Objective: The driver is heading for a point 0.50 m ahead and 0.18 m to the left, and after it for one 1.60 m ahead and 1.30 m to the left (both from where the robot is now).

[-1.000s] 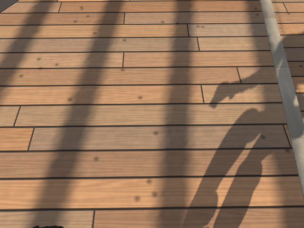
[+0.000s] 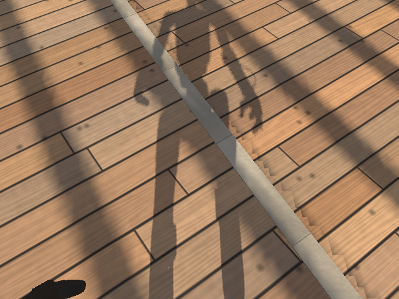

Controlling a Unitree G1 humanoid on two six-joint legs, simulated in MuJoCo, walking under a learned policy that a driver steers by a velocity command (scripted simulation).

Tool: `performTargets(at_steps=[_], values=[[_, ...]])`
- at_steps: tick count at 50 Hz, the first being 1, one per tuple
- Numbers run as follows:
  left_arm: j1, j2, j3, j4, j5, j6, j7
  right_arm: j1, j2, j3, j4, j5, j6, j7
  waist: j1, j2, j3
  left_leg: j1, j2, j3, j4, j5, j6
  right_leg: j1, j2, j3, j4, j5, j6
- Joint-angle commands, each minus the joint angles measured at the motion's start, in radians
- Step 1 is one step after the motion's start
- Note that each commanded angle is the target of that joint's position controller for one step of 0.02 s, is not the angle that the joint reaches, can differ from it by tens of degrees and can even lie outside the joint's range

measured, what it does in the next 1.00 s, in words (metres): walks ahead, turning left: left foot, then right foot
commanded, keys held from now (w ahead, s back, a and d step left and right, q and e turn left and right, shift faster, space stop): w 0.06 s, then w+q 0.46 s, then q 0.48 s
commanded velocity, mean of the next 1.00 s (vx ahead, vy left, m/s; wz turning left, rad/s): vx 0.36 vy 0.00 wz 0.35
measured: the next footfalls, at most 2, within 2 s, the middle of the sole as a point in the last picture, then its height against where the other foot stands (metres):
left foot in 0.48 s outside the picture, level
right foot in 0.92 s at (193, 229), level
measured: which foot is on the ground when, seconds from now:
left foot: up 0.00-0.46, down 0.48-0.92, up 0.94-1.00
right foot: down 0.00-0.50, up 0.52-0.90, down 0.92-1.00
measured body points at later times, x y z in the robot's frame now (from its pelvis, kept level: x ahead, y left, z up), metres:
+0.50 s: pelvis +0.29 +0.05 -0.01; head +0.33 +0.06 +0.44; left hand +0.29 +0.35 -0.13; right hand +0.51 -0.17 -0.10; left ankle +0.40 +0.15 -0.72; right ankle +0.10 -0.08 -0.70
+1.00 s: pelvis +0.50 +0.07 +0.01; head +0.54 +0.08 +0.46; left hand +0.55 +0.39 -0.07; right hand +0.76 -0.12 -0.09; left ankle +0.39 +0.15 -0.67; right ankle +0.63 +0.01 -0.72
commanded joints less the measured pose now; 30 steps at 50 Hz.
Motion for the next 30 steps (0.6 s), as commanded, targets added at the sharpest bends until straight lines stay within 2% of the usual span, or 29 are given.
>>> performTargets(at_steps=[1,2,3,4,6,8,12,14,17,19,21,22,23,24,25,26,27,28,29,30], values=[[0.21,0.154,0.048,0.003,0.003,-0.025,0.006,-0.104,-0.13,-0.018,-0.125,0.016,-0.055,0.004,0.12,-0.027,-0.193,-0.56,0.043,-0.11,0.22,0.119,0.031,0.581,-0.313,0.491,-0.321,0.063,-0.199],[0.157,0.122,0.038,0.0,0.009,-0.028,0.006,-0.099,-0.128,-0.021,-0.115,-0.004,-0.051,-0.001,0.084,-0.031,-0.143,-0.509,0.068,-0.11,0.157,0.169,0.023,0.469,-0.274,0.404,-0.343,0.159,-0.183],[0.132,0.103,0.031,-0.004,0.02,-0.034,0.008,-0.061,-0.123,-0.023,-0.103,-0.007,-0.041,0.001,0.05,-0.057,-0.137,-0.444,0.086,-0.12,0.132,0.209,0.017,0.398,-0.252,0.359,-0.373,0.202,-0.177],[0.119,0.094,0.03,0.0,0.021,-0.041,0.01,-0.029,-0.107,-0.021,-0.087,-0.006,-0.028,0.002,0.034,-0.061,-0.138,-0.415,0.09,-0.117,0.111,0.232,0.006,0.368,-0.247,0.324,-0.403,0.224,-0.181],[0.12,0.102,0.031,0.025,0.022,-0.058,0.014,-0.016,-0.08,-0.017,-0.071,-0.006,-0.004,0.001,0.02,-0.048,-0.111,-0.417,0.092,-0.108,0.068,0.281,-0.017,0.319,-0.243,0.242,-0.446,0.286,-0.183],[0.141,0.112,0.035,0.055,0.027,-0.067,0.022,-0.07,-0.064,-0.013,-0.085,-0.007,0.007,-0.003,0.035,-0.04,-0.067,-0.478,0.094,-0.119,-0.009,0.373,-0.034,0.315,-0.238,0.175,-0.475,0.306,-0.168],[0.155,0.116,0.033,0.088,0.034,-0.068,0.033,-0.161,-0.042,-0.007,-0.103,0.0,-0.002,0.009,0.075,-0.044,-0.023,-0.478,0.052,-0.124,-0.245,0.601,-0.026,0.335,-0.208,0.041,-0.501,0.263,-0.111],[0.173,0.128,0.037,0.108,0.029,-0.068,0.037,-0.217,-0.028,0.0,-0.123,0.001,-0.006,0.019,0.101,-0.039,0.003,-0.47,0.035,-0.101,-0.337,0.654,-0.014,0.363,-0.225,0.008,-0.519,0.249,-0.1],[0.211,0.135,0.043,0.145,0.018,-0.056,0.041,-0.278,-0.02,0.006,-0.157,0.0,-0.009,0.038,0.128,-0.024,0.03,-0.517,0.021,-0.085,-0.424,0.626,0.015,0.485,-0.264,-0.024,-0.489,0.294,-0.091],[0.22,0.143,0.048,0.161,0.01,-0.04,0.047,-0.299,-0.022,0.005,-0.182,-0.003,-0.011,0.054,0.127,-0.028,0.027,-0.541,0.007,-0.061,-0.454,0.542,0.041,0.571,-0.292,-0.036,-0.435,0.399,-0.078],[0.198,0.17,0.056,0.159,0.007,-0.023,0.057,-0.269,-0.045,-0.006,-0.198,-0.005,-0.007,0.063,0.094,-0.059,-0.016,-0.47,-0.041,-0.006,-0.46,0.429,0.077,0.616,-0.296,-0.063,-0.327,0.691,-0.053],[0.188,0.186,0.06,0.155,0.006,-0.014,0.065,-0.218,-0.069,-0.018,-0.195,-0.007,-0.001,0.062,0.062,-0.083,-0.066,-0.388,-0.079,0.027,-0.449,0.373,0.099,0.626,-0.291,-0.078,-0.233,0.869,-0.038],[0.174,0.19,0.059,0.151,0.007,-0.005,0.071,-0.105,-0.108,-0.04,-0.175,-0.007,0.003,0.058,-0.003,-0.084,-0.134,-0.234,-0.121,0.047,-0.464,0.364,0.126,0.594,-0.269,-0.104,-0.067,0.963,-0.014],[0.171,0.177,0.051,0.143,0.007,-0.004,0.079,0.049,-0.165,-0.07,-0.145,-0.004,0.007,0.044,-0.085,-0.045,-0.219,0.032,-0.12,-0.011,-0.507,0.424,0.169,0.445,-0.227,-0.124,0.173,0.853,0.024],[0.274,0.081,0.018,0.099,0.03,-0.026,0.069,0.146,-0.282,-0.102,-0.14,-0.004,0.01,0.028,-0.048,0.177,-0.354,0.448,0.14,-0.474,-0.511,0.353,0.342,0.014,-0.087,-0.117,0.578,0.274,0.096],[0.254,0.054,-0.003,0.099,0.036,-0.062,0.05,0.144,-0.239,-0.084,-0.152,0.003,0.002,0.031,-0.045,0.2,-0.478,0.603,0.259,-0.89,-0.693,0.255,0.437,-0.201,0.058,0.087,0.764,-0.392,0.109],[0.151,0.123,0.015,0.071,-0.008,-0.088,0.033,0.115,-0.184,-0.065,-0.16,-0.011,0.0,0.029,-0.078,0.143,-0.382,0.546,0.243,-0.775,-0.728,0.295,0.381,-0.297,-0.006,0.173,0.803,-0.358,0.088],[0.097,0.127,0.011,0.051,-0.018,-0.102,0.031,0.046,-0.157,-0.057,-0.174,-0.014,-0.001,0.026,-0.051,0.073,-0.26,0.396,0.209,-0.625,-0.721,0.447,0.343,-0.295,-0.049,0.154,0.738,-0.288,0.076],[0.075,0.126,0.015,0.052,0.005,-0.103,0.039,-0.025,-0.134,-0.05,-0.188,-0.012,0.001,0.025,-0.008,0.0,-0.165,0.235,0.169,-0.502,-0.716,0.662,0.318,-0.263,-0.083,0.133,0.653,-0.25,0.084],[0.087,0.14,0.026,0.054,0.025,-0.092,0.047,-0.066,-0.11,-0.043,-0.202,-0.017,0.002,0.019,0.029,0.002,-0.137,0.121,0.141,-0.42,-0.718,0.819,0.302,-0.188,-0.111,0.128,0.595,-0.226,0.095]])
Keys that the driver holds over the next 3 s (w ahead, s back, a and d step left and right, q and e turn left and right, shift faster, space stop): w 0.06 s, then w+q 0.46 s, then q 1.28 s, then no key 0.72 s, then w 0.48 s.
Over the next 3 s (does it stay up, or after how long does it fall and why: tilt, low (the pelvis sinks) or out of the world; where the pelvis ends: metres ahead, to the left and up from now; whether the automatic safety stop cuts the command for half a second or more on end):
stays up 0.58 0.20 0.03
